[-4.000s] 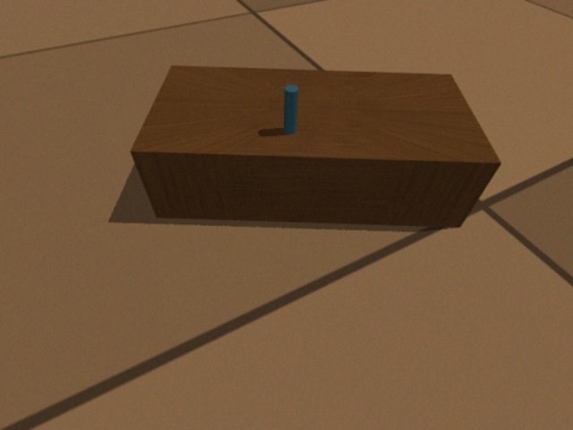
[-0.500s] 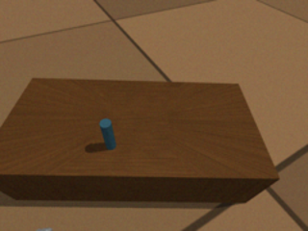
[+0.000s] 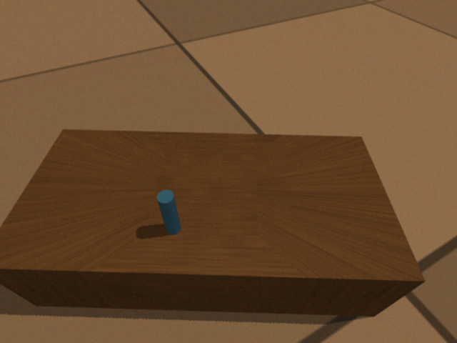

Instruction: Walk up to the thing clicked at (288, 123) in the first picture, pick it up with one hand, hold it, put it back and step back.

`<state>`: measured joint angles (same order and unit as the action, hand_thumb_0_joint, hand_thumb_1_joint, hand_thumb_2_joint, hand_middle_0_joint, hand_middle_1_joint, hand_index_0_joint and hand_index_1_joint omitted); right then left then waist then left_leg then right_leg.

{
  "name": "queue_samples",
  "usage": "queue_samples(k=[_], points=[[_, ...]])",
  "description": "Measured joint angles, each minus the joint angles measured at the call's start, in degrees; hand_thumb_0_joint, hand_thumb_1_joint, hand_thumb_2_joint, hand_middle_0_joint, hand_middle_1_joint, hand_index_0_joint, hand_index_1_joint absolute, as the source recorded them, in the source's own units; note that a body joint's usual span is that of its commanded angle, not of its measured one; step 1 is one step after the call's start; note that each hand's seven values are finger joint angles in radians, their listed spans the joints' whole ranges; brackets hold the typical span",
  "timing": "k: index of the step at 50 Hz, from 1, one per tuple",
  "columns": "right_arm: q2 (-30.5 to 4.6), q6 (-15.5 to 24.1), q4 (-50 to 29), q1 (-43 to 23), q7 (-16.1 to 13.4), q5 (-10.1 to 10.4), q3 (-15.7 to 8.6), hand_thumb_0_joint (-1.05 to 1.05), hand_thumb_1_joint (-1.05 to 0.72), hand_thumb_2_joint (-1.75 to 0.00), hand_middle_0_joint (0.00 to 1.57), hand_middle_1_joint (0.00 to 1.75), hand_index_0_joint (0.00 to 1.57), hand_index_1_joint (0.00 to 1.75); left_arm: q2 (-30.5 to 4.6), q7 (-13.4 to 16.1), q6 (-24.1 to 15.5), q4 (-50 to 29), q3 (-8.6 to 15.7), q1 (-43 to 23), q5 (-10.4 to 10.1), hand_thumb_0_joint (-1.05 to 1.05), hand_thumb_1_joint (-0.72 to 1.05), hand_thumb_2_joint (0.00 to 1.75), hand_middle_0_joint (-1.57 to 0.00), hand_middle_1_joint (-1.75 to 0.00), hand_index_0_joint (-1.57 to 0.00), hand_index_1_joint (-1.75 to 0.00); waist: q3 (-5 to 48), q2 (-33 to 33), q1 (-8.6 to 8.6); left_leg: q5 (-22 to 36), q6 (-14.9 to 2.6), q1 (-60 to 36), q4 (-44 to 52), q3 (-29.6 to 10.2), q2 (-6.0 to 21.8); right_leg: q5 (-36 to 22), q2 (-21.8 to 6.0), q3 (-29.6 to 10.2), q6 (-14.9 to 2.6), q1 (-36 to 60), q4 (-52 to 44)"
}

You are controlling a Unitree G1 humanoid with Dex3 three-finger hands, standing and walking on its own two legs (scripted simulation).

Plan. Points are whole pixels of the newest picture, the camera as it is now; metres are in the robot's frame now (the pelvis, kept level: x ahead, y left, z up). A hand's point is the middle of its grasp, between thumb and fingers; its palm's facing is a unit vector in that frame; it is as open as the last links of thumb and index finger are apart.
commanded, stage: walk up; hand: left
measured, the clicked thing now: (169, 213) +0.54 +0.21 -0.30
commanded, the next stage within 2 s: stand in 0.54 s
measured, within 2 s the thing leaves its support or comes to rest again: neither
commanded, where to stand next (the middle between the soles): +0.07 +0.01 m, yaw -1 degrees
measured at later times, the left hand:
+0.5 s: hand out of the picture +0.10 +0.25 -0.15, palm faces -0.02 -0.94 -0.34, open 7.3 cm
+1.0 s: hand out of the picture +0.10 +0.24 -0.15, palm faces -0.02 -0.94 -0.34, open 7.3 cm
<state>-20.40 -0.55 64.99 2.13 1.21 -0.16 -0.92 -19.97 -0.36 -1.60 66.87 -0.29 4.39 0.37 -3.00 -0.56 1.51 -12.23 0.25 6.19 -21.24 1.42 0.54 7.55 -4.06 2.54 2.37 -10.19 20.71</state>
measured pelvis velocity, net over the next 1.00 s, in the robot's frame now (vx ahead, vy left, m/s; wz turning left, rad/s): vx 0.02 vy -0.01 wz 0.01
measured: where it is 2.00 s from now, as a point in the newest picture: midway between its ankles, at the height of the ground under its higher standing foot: outside the picture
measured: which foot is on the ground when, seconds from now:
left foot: down 0.00-1.00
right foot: down 0.00-1.00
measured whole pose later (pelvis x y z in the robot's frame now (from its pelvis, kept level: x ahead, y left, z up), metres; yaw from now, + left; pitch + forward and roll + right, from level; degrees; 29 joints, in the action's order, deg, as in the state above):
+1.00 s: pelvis +0.02 -0.01 +0.00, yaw +0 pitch -2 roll +0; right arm -20.4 0.4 65.6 4.7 0.6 -0.8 -0.5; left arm -19.8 -0.4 -0.8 65.9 -0.2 5.4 0.7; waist -2.5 -0.3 0.0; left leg -12.0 1.1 3.7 -17.7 0.9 1.3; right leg 8.2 -3.3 3.3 1.8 -8.2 18.5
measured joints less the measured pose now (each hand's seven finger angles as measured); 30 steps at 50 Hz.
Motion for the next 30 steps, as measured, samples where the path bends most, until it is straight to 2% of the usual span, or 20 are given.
queue_samples(k=[18,30], points=[[0.1,-0.3,1.4,3.8,0.1,-0.5,-0.3,0.01,-0.90,-0.90,0.20,0.30,0.21,0.30,0.3,0.0,0.3,-0.5,0.7,-0.1,0.6,0.00,0.91,0.89,-0.20,-0.30,-0.21,-0.30,-0.1,0.1,-1.49,0.2,0.05,-0.5,1.3,0.1,0.2,-0.4,0.2,0.0,0.00,0.5,-1.5],[0.4,0.3,0.9,3.7,-0.3,-0.7,-0.2,0.01,-0.90,-0.90,0.20,0.30,0.21,0.30,0.3,0.1,0.6,-1.1,0.5,-0.7,0.3,0.00,0.91,0.89,-0.20,-0.30,-0.21,-0.30,0.1,0.5,-1.89,0.1,0.06,-1.3,2.1,0.1,-0.1,0.3,0.0,0.0,0.07,0.9,-1.2]])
